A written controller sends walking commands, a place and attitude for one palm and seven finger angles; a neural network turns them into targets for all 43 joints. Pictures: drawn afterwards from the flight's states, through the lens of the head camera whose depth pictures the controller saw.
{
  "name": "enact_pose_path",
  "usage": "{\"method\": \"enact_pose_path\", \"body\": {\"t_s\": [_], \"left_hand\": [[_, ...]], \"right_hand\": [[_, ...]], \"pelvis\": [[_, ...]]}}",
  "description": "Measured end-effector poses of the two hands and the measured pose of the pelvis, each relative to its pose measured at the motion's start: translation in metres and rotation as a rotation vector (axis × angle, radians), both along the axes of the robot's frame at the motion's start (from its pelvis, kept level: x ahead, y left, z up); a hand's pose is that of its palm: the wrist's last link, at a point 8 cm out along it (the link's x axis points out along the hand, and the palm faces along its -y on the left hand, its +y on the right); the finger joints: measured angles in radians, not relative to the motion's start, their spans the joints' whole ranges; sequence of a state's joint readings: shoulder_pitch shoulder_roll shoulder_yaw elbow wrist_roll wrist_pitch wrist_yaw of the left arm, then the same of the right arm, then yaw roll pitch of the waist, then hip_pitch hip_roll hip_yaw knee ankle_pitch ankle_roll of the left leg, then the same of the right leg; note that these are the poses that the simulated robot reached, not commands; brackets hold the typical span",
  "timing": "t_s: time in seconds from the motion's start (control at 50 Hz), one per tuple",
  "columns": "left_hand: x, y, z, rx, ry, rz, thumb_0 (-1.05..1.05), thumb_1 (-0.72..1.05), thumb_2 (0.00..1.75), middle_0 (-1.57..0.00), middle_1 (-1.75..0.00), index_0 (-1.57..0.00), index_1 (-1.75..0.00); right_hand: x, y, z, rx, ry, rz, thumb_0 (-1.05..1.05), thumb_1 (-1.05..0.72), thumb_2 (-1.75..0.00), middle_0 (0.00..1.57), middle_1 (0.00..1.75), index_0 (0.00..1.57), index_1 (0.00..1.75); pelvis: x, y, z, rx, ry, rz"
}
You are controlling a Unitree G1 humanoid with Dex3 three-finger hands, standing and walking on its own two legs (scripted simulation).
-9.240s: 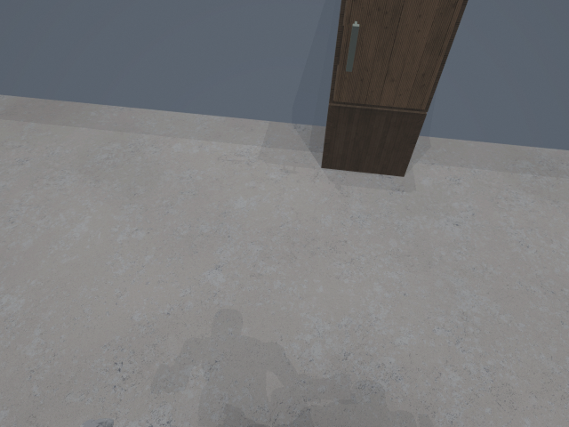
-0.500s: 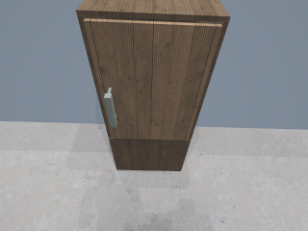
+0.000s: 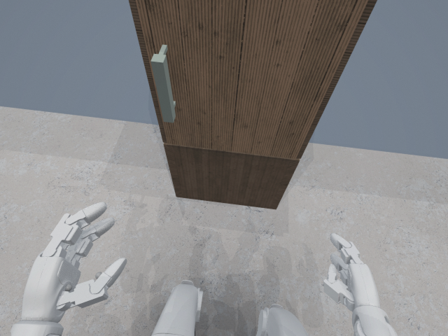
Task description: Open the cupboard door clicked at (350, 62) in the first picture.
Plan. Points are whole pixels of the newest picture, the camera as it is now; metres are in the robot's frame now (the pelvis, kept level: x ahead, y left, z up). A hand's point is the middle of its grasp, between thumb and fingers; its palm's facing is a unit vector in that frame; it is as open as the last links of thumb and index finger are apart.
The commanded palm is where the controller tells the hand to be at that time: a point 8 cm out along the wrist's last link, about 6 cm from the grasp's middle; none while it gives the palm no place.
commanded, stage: raise the hand with hooked fingers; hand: left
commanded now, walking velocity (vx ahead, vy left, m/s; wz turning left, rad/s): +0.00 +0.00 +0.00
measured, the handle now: (166, 85) +0.61 +0.22 +0.03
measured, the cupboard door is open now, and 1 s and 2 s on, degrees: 0 0 0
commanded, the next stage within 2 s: move the hooked fingers beside the handle in 1.50 s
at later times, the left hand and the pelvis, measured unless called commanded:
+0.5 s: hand (91, 235) +0.25 +0.25 +0.04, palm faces +0.01 -1.00 -0.05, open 12.6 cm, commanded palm +0.23 +0.31 +0.05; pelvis +0.00 +0.03 +0.01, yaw -2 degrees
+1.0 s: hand (66, 208) +0.28 +0.31 +0.04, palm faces +0.01 -1.00 -0.06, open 14.0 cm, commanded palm +0.27 +0.35 +0.05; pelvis +0.00 +0.04 +0.01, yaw -2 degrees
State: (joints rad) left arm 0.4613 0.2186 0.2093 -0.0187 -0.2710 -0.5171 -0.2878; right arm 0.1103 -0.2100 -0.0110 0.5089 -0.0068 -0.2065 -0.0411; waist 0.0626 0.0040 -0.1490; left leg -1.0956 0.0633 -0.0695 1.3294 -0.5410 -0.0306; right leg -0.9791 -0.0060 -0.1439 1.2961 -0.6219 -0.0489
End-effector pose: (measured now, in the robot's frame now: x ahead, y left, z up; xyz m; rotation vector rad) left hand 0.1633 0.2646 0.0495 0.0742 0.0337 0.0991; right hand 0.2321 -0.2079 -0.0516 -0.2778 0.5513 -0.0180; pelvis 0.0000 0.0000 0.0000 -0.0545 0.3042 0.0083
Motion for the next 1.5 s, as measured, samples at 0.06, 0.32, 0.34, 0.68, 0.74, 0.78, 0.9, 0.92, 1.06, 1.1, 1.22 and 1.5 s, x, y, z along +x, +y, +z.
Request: {"method": "enact_pose_path", "body": {"t_s": [0.06, 0.32, 0.34, 0.68, 0.74, 0.78, 0.9, 0.92, 1.06, 1.1, 1.22, 1.5], "left_hand": [[0.02, 0.0, -0.001, -0.004, -0.015, -0.073, 0.01, 0.33, 0.65, -0.24, -0.66, -0.24, -0.67], [0.053, 0.022, -0.001, -0.025, 0.053, -0.069, 0.0, 0.03, 0.52, -0.27, -0.86, -0.27, -0.86], [0.054, 0.024, -0.002, -0.022, 0.048, -0.07, 0.0, 0.0, 0.51, -0.27, -0.87, -0.27, -0.88], [0.071, 0.061, -0.005, -0.023, 0.015, -0.078, -0.01, -0.39, 0.34, -0.3, -1.12, -0.3, -1.13], [0.074, 0.069, -0.005, -0.021, 0.02, -0.079, -0.01, -0.43, 0.32, -0.3, -1.15, -0.3, -1.16], [0.077, 0.074, -0.005, -0.02, 0.019, -0.079, -0.01, -0.45, 0.32, -0.3, -1.17, -0.3, -1.17], [0.087, 0.086, -0.002, -0.013, 0.011, -0.083, -0.01, -0.49, 0.3, -0.3, -1.19, -0.3, -1.19], [0.089, 0.088, -0.002, -0.014, 0.011, -0.083, -0.01, -0.49, 0.3, -0.3, -1.19, -0.3, -1.2], [0.104, 0.097, -0.003, -0.016, 0.018, -0.086, -0.01, -0.5, 0.3, -0.3, -1.2, -0.3, -1.2], [0.107, 0.096, -0.002, -0.019, 0.016, -0.092, -0.01, -0.5, 0.3, -0.3, -1.2, -0.3, -1.2], [0.11, 0.089, -0.003, -0.024, 0.023, -0.105, -0.01, -0.5, 0.3, -0.3, -1.2, -0.3, -1.2], [0.107, 0.083, -0.003, -0.021, 0.011, -0.09, -0.01, -0.5, 0.3, -0.3, -1.2, -0.3, -1.2]], "right_hand": [[-0.018, 0.004, -0.022, 0.024, 0.074, -0.017, 0.01, -0.9, -0.9, 0.2, 0.3, 0.2, 0.3], [-0.098, -0.031, -0.027, -0.022, 0.236, -0.225, 0.01, -0.9, -0.9, 0.2, 0.3, 0.2, 0.3], [-0.1, -0.033, -0.025, -0.034, 0.236, -0.229, 0.01, -0.9, -0.9, 0.2, 0.3, 0.2, 0.3], [-0.068, -0.005, -0.002, -0.062, 0.148, -0.136, 0.01, -0.9, -0.9, 0.2, 0.3, 0.2, 0.3], [-0.064, 0.003, -0.002, -0.054, 0.145, -0.115, 0.01, -0.9, -0.9, 0.2, 0.3, 0.2, 0.3], [-0.063, 0.007, -0.003, -0.052, 0.146, -0.104, 0.01, -0.9, -0.9, 0.2, 0.3, 0.2, 0.3], [-0.067, 0.008, -0.008, -0.057, 0.17, -0.1, 0.01, -0.9, -0.9, 0.2, 0.3, 0.2, 0.3], [-0.069, 0.007, -0.009, -0.06, 0.176, -0.103, 0.01, -0.9, -0.9, 0.2, 0.3, 0.2, 0.3], [-0.083, -0.005, -0.012, -0.082, 0.221, -0.136, 0.01, -0.9, -0.9, 0.2, 0.3, 0.2, 0.3], [-0.087, -0.009, -0.012, -0.085, 0.23, -0.148, 0.01, -0.9, -0.9, 0.2, 0.3, 0.2, 0.3], [-0.094, -0.017, -0.011, -0.091, 0.245, -0.171, 0.01, -0.9, -0.9, 0.2, 0.3, 0.2, 0.3], [-0.087, -0.018, -0.015, -0.07, 0.234, -0.163, 0.01, -0.9, -0.9, 0.2, 0.3, 0.2, 0.3]], "pelvis": [[-0.003, 0.0, -0.004, -0.005, 0.019, -0.001], [-0.001, 0.014, 0.008, 0.011, 0.028, -0.034], [-0.001, 0.015, 0.008, 0.011, 0.029, -0.035], [-0.002, 0.034, 0.01, -0.012, 0.032, -0.025], [-0.002, 0.035, 0.01, -0.015, 0.035, -0.023], [-0.002, 0.036, 0.009, -0.017, 0.036, -0.022], [-0.002, 0.038, 0.008, -0.02, 0.043, -0.023], [-0.002, 0.038, 0.007, -0.02, 0.044, -0.023], [-0.002, 0.038, 0.007, -0.019, 0.053, -0.028], [-0.002, 0.037, 0.007, -0.018, 0.056, -0.03], [0.001, 0.036, 0.008, -0.014, 0.061, -0.036], [0.0, 0.03, 0.007, -0.009, 0.059, -0.034]]}}
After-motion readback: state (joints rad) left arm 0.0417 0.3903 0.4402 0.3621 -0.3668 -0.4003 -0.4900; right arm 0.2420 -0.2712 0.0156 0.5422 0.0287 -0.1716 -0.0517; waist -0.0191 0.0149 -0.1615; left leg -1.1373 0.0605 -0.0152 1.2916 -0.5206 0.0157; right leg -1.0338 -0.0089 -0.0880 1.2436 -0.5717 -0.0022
